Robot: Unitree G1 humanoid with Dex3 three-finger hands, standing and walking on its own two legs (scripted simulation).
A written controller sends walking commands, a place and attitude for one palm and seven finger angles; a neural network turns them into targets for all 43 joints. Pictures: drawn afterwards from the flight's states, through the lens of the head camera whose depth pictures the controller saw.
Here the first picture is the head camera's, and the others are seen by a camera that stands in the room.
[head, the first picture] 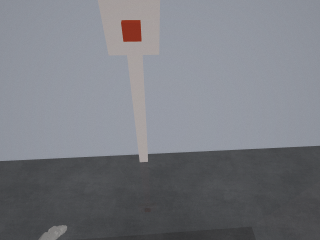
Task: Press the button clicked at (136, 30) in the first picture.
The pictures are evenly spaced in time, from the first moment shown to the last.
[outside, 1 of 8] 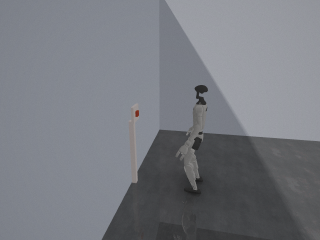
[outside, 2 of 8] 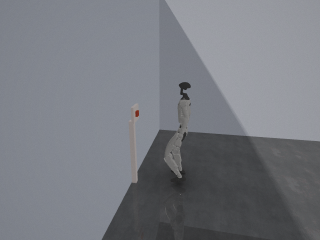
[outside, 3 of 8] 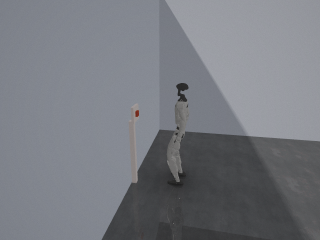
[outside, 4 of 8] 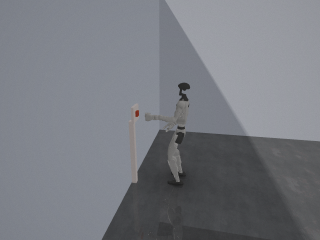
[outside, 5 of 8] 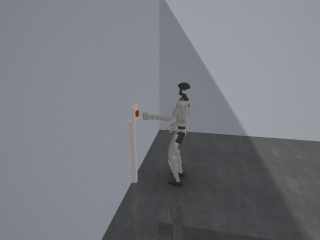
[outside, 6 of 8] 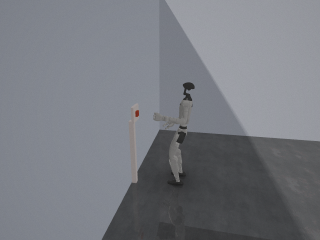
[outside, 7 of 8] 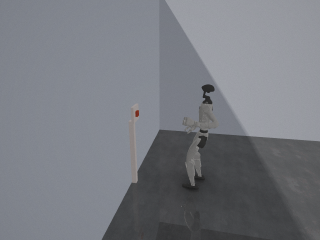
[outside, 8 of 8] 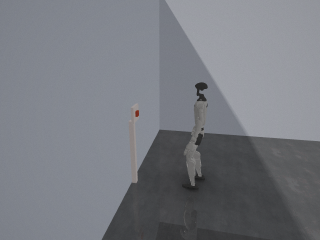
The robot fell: no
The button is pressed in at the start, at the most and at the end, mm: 0 13 0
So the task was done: yes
